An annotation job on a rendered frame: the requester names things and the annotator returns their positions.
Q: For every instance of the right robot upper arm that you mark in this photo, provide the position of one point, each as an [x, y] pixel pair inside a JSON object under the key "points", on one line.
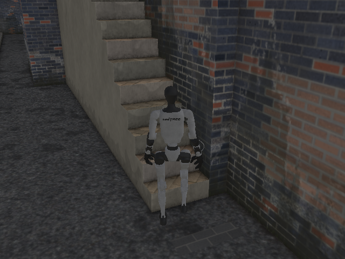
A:
{"points": [[191, 123]]}

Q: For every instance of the robot right hand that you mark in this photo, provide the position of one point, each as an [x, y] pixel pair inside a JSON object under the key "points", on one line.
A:
{"points": [[199, 161]]}

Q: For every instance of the left robot forearm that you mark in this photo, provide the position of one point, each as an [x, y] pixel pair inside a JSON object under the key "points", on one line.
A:
{"points": [[149, 145]]}

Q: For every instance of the left robot foot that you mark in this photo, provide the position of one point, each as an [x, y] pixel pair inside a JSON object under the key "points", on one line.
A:
{"points": [[163, 221]]}

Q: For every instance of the right robot forearm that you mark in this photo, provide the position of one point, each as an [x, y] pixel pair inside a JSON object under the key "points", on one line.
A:
{"points": [[196, 146]]}

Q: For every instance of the robot left thigh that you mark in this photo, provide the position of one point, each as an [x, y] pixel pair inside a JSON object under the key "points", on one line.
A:
{"points": [[159, 159]]}

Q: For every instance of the left robot upper arm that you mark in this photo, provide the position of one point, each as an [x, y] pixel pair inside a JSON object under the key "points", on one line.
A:
{"points": [[153, 123]]}

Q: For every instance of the robot left hand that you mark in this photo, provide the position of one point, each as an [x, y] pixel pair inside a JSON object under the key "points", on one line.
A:
{"points": [[148, 156]]}

